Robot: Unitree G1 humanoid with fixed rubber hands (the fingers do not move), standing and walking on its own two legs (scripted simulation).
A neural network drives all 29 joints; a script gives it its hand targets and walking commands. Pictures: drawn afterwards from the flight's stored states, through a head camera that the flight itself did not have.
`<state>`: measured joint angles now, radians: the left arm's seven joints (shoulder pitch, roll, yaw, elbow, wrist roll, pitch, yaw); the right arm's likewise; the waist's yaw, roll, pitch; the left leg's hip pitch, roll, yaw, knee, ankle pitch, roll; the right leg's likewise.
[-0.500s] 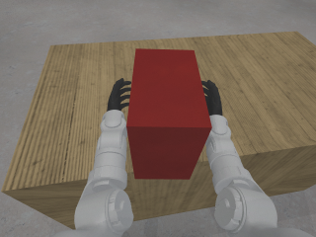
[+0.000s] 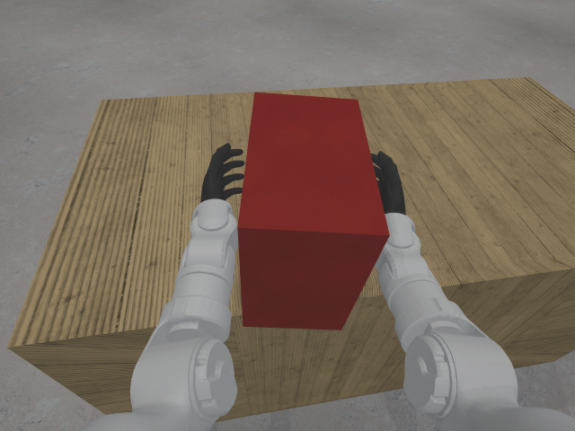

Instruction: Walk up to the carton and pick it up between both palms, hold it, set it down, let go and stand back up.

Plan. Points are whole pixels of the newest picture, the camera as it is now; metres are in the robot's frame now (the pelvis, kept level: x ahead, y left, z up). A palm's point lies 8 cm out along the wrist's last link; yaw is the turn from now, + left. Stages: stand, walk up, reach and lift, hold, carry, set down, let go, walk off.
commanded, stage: reach and lift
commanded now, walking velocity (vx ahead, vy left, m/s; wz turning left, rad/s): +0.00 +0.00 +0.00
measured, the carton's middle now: (299, 214) +0.41 +0.00 +0.07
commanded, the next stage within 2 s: hold in 1.74 s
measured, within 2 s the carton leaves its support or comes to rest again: neither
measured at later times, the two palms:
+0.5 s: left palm (204, 182) +0.39 +0.13 +0.16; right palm (393, 186) +0.38 -0.12 +0.16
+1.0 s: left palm (197, 157) +0.38 +0.13 +0.21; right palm (403, 169) +0.37 -0.12 +0.20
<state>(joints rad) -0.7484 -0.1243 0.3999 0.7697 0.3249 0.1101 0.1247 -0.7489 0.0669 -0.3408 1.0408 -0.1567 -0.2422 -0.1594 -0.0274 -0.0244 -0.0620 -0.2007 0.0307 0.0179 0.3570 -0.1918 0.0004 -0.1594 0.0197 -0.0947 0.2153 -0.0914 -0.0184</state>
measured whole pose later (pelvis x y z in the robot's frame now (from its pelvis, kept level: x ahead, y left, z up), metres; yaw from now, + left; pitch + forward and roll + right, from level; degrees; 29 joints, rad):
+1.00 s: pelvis -0.02 +0.01 +0.00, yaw +1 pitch -5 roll -2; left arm -0.86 -0.06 0.32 0.51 0.28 0.62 0.13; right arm -0.87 -0.03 -0.08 0.83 0.22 0.23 -0.23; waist -0.10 -0.03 -0.04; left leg -0.11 0.01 0.00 0.42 -0.22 0.02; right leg -0.06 0.00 -0.08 0.29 -0.13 0.00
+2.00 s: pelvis -0.01 +0.01 +0.00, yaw +1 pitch -5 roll -2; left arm -0.87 -0.03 0.33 0.40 0.25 0.78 0.10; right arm -0.96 -0.07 0.01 0.76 0.36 0.44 -0.31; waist -0.11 -0.02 -0.10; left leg -0.10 0.02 -0.02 0.44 -0.25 0.01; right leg -0.05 0.03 -0.06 0.28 -0.14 0.00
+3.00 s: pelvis -0.01 +0.00 -0.01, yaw +1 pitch -5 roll -2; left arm -0.99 -0.01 0.41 0.53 0.23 0.84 0.09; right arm -1.09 -0.11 0.02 0.86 0.41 0.56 -0.35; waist -0.08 0.01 -0.15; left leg -0.12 0.02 -0.05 0.45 -0.24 0.00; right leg -0.07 0.04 -0.04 0.30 -0.14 -0.01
